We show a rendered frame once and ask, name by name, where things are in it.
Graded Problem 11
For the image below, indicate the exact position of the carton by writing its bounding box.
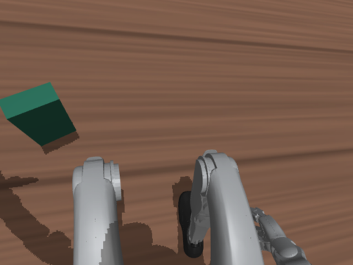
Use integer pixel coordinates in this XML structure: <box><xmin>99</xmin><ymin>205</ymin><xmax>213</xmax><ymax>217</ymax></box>
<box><xmin>0</xmin><ymin>82</ymin><xmax>76</xmax><ymax>146</ymax></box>

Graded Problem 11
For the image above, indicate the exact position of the right robot arm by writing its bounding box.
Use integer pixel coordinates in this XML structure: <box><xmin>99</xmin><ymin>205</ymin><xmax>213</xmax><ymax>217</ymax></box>
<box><xmin>270</xmin><ymin>237</ymin><xmax>312</xmax><ymax>265</ymax></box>

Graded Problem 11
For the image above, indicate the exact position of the right robot hand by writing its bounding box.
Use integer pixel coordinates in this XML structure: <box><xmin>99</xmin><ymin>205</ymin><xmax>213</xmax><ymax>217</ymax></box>
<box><xmin>250</xmin><ymin>207</ymin><xmax>286</xmax><ymax>252</ymax></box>

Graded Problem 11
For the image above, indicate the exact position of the right robot foot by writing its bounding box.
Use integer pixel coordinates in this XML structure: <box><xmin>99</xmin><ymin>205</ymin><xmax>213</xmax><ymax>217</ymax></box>
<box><xmin>178</xmin><ymin>191</ymin><xmax>204</xmax><ymax>258</ymax></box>

